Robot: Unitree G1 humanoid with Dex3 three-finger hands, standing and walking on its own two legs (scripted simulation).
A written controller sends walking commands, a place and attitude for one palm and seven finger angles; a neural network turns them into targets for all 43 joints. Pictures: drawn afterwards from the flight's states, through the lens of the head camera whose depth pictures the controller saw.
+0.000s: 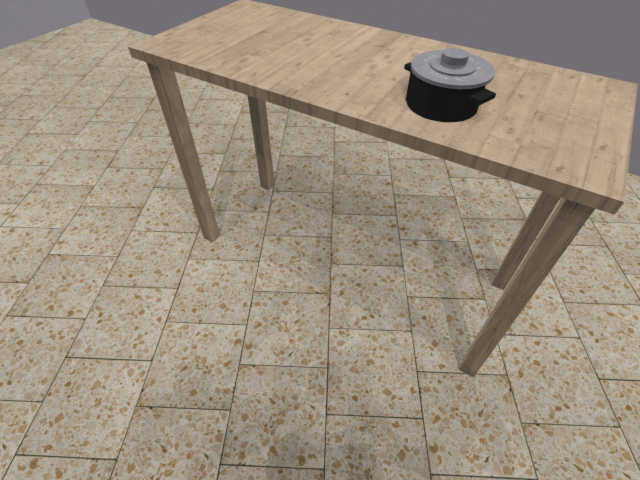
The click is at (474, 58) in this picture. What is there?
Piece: lid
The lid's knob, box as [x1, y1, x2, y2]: [441, 48, 468, 65]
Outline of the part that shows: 443,50 441,60 444,63 450,65 462,65 466,63 468,52 459,48 446,48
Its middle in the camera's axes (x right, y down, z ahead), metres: +0.28 -0.38 +0.80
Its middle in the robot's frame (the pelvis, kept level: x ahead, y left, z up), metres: +0.88 -0.23 +0.14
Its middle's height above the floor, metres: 0.92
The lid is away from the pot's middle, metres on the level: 0.00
